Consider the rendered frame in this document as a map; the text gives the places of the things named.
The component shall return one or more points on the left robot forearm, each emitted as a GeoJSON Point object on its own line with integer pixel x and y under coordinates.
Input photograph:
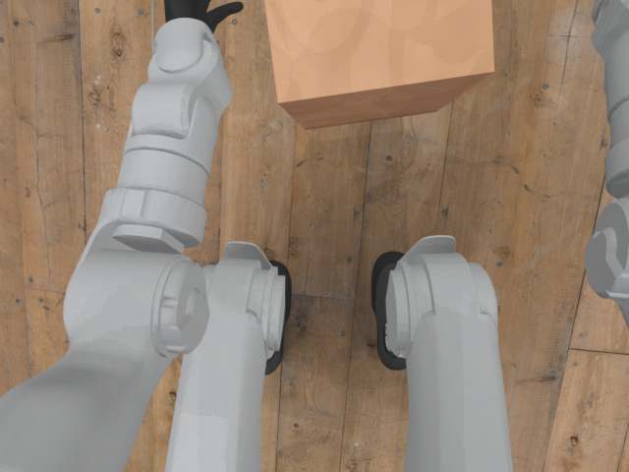
{"type": "Point", "coordinates": [157, 204]}

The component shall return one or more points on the right robot forearm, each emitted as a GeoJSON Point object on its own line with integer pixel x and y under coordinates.
{"type": "Point", "coordinates": [610, 38]}

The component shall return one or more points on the robot left hand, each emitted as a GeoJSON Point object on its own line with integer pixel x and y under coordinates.
{"type": "Point", "coordinates": [196, 9]}

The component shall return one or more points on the right robot upper arm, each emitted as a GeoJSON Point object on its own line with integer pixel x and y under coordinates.
{"type": "Point", "coordinates": [607, 255]}

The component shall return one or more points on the robot right foot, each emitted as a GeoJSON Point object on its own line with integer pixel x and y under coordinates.
{"type": "Point", "coordinates": [380, 275]}

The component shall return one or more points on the left robot upper arm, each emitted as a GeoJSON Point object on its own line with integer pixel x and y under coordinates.
{"type": "Point", "coordinates": [128, 314]}

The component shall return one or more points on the carton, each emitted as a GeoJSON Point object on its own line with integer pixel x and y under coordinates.
{"type": "Point", "coordinates": [339, 62]}

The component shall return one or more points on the right robot shin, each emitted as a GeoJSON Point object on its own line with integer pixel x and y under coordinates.
{"type": "Point", "coordinates": [444, 244]}

